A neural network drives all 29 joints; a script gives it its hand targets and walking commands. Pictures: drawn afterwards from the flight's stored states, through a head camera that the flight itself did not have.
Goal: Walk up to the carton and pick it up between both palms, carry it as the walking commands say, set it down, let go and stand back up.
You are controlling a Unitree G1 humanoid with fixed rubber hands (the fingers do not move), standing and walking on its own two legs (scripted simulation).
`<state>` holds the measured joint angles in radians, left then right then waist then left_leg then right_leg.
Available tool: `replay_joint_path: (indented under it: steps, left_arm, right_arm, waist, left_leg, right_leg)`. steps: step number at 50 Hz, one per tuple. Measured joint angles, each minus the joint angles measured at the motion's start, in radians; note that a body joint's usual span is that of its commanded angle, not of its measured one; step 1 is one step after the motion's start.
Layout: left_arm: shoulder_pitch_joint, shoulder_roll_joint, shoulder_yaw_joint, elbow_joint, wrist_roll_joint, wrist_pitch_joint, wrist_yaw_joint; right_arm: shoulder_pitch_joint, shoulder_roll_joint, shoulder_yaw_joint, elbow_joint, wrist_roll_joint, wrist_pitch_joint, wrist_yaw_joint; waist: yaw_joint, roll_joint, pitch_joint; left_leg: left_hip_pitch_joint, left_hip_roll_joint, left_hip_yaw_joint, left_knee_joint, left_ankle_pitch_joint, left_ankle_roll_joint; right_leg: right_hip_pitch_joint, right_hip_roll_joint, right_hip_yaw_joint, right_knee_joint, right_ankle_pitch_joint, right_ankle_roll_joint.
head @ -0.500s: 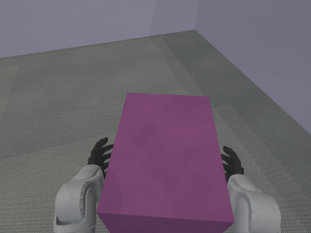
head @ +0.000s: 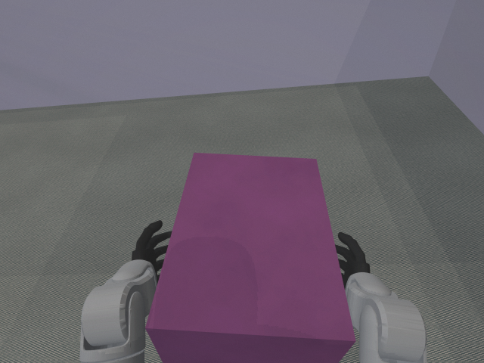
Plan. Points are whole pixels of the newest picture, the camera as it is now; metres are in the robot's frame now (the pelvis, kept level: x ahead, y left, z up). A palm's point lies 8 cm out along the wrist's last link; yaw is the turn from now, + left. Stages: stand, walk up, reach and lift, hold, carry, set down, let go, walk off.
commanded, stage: carry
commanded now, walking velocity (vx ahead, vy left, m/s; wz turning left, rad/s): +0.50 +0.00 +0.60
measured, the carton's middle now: (249, 272) +0.26 -0.01 +0.01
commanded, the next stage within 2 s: none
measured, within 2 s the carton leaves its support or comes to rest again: neither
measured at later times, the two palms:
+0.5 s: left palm (134, 140) +0.54 +0.22 +0.11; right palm (261, 117) +0.64 -0.06 +0.07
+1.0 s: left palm (98, 86) +0.79 +0.38 +0.12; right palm (189, 51) +0.99 +0.15 +0.12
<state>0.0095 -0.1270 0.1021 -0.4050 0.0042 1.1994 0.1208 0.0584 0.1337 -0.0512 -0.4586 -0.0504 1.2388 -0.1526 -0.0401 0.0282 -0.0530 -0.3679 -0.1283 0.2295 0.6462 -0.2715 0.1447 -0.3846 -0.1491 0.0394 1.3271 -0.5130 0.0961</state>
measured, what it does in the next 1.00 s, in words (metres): walks ahead, turning left: right foot, then left foot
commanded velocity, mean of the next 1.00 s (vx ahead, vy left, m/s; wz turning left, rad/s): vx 0.50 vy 0.00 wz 0.60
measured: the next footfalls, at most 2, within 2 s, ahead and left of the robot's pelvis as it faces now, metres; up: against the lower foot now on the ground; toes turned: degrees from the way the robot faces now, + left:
right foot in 0.08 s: +0.18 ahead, -0.16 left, +0.00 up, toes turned -5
left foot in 0.48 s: +0.50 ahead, +0.10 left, +0.00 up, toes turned +28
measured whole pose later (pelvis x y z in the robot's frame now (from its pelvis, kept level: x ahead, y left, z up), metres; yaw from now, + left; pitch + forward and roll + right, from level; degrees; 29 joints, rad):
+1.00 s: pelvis +0.70 +0.10 +0.03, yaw +39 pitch +6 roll +2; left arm 0.00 -0.13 0.05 -0.57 0.02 1.15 0.13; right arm 0.01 0.13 -0.08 -0.59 0.00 1.19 -0.14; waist 0.04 -0.03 -0.09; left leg -0.51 -0.01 0.10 0.75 -0.42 0.03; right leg -0.12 -0.18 -0.33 0.47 -0.42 0.08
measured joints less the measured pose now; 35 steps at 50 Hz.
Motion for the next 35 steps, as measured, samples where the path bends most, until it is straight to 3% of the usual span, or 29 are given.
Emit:
replay_joint_path:
  steps: [2,4,6,9,11,16,20,23,24,25,26,28,29,30,32,35]
  left_arm:
    - [0.005,-0.003,0.019,-0.031,-0.014,-0.002,-0.005]
    - [-0.001,-0.002,0.020,-0.046,-0.013,-0.021,-0.009]
    - [-0.005,-0.002,0.003,-0.034,-0.005,-0.045,-0.010]
    - [-0.017,-0.001,-0.029,-0.011,0.015,-0.053,-0.008]
    - [-0.017,-0.001,-0.032,-0.027,0.025,-0.047,-0.006]
    - [-0.020,-0.001,-0.038,-0.105,0.025,-0.038,0.013]
    - [-0.014,-0.002,-0.032,-0.160,0.015,-0.024,0.019]
    - [0.005,-0.003,-0.027,-0.179,0.003,-0.018,0.019]
    - [0.016,-0.003,-0.027,-0.181,-0.002,-0.019,0.019]
    - [0.022,-0.003,-0.020,-0.172,-0.005,-0.022,0.018]
    - [0.015,-0.002,-0.010,-0.153,-0.008,-0.023,0.016]
    - [-0.007,-0.001,0.004,-0.096,-0.010,-0.031,0.007]
    - [-0.013,0.000,0.003,-0.073,-0.011,-0.035,0.004]
    - [-0.012,-0.001,0.001,-0.056,-0.010,-0.040,0.002]
    - [0.009,-0.002,-0.004,-0.045,-0.009,-0.049,0.000]
    - [0.031,-0.004,-0.005,-0.074,-0.009,-0.052,-0.002]
  right_arm:
    - [-0.003,-0.001,0.021,-0.024,-0.001,-0.001,-0.009]
    - [-0.031,-0.004,0.022,-0.032,-0.006,-0.008,-0.007]
    - [-0.042,-0.005,0.004,-0.034,-0.006,-0.014,0.000]
    - [-0.042,-0.006,-0.028,-0.033,0.001,-0.014,0.010]
    - [-0.058,-0.007,-0.035,-0.029,0.010,-0.011,0.013]
    - [-0.090,-0.007,-0.043,-0.065,0.038,-0.014,0.014]
    - [-0.064,-0.006,-0.025,-0.098,0.045,-0.035,0.015]
    - [-0.031,-0.004,-0.004,-0.116,0.037,-0.047,0.014]
    - [-0.021,-0.003,0.001,-0.120,0.034,-0.046,0.014]
    - [-0.013,-0.002,0.009,-0.107,0.030,-0.052,0.013]
    - [-0.014,-0.002,0.015,-0.087,0.023,-0.059,0.012]
    - [-0.032,-0.004,0.015,-0.053,0.004,-0.054,0.010]
    - [-0.036,-0.004,0.009,-0.045,-0.002,-0.045,0.009]
    - [-0.036,-0.004,0.005,-0.039,-0.004,-0.039,0.008]
    - [-0.025,-0.002,0.005,-0.031,-0.002,-0.033,0.007]
    - [-0.010,-0.001,0.014,-0.051,0.002,-0.036,0.006]
  waist:
    - [-0.001,-0.015,-0.012]
    - [-0.003,-0.021,-0.015]
    - [-0.016,-0.005,-0.044]
    - [-0.010,-0.023,-0.118]
    - [0.007,-0.051,-0.127]
    - [0.059,-0.073,-0.069]
    - [0.100,-0.026,-0.015]
    - [0.100,0.004,0.009]
    - [0.094,0.018,0.008]
    - [0.076,0.012,0.006]
    - [0.054,-0.001,0.007]
    - [0.022,-0.006,0.029]
    - [0.013,-0.010,0.042]
    - [0.006,-0.016,0.050]
    - [-0.008,-0.034,0.055]
    - [-0.018,-0.051,0.059]
  left_leg:
    - [0.047,0.010,-0.025,-0.038,-0.020,-0.020]
    - [0.086,0.030,-0.061,-0.058,-0.044,-0.044]
    - [0.098,0.059,-0.133,-0.041,-0.085,-0.072]
    - [0.007,0.094,-0.169,0.147,-0.163,-0.095]
    - [-0.053,0.112,-0.184,0.285,-0.197,-0.106]
    - [-0.173,0.130,-0.141,0.287,-0.217,-0.122]
    - [-0.234,0.119,-0.062,0.131,-0.074,-0.120]
    - [-0.186,0.067,0.025,-0.058,0.099,-0.097]
    - [-0.150,0.049,0.041,-0.105,0.152,-0.077]
    - [-0.134,0.030,0.046,-0.076,0.160,-0.005]
    - [-0.131,0.012,0.041,-0.021,0.114,0.030]
    - [-0.094,-0.003,0.010,0.024,0.026,0.039]
    - [-0.061,-0.008,-0.007,0.012,0.005,0.028]
    - [-0.026,-0.011,-0.021,-0.010,-0.002,0.010]
    - [0.039,-0.012,-0.050,-0.064,-0.012,-0.009]
    - [0.116,0.005,-0.100,-0.122,-0.036,-0.036]
  right_leg:
    - [-0.067,-0.017,-0.032,-0.279,-0.036,-0.008]
    - [-0.080,-0.010,-0.079,-0.541,0.060,-0.016]
    - [-0.027,0.016,-0.142,-0.659,0.233,-0.043]
    - [0.017,0.020,-0.242,-0.696,0.191,-0.091]
    - [0.066,0.021,-0.282,-0.739,0.151,-0.098]
    - [0.223,-0.004,-0.355,-0.850,0.098,-0.075]
    - [0.378,-0.021,-0.403,-0.917,0.042,-0.031]
    - [0.477,-0.061,-0.426,-0.840,-0.028,0.019]
    - [0.487,-0.077,-0.423,-0.744,-0.045,0.035]
    - [0.464,-0.109,-0.395,-0.597,0.004,0.049]
    - [0.395,-0.115,-0.305,-0.399,0.080,0.058]
    - [0.230,-0.039,-0.118,-0.046,0.026,0.046]
    - [0.160,-0.008,-0.069,0.037,0.009,0.035]
    - [0.094,0.008,-0.041,0.054,0.001,0.026]
    - [-0.015,0.013,-0.028,-0.064,-0.016,0.014]
    - [-0.090,0.006,-0.059,-0.461,0.010,0.004]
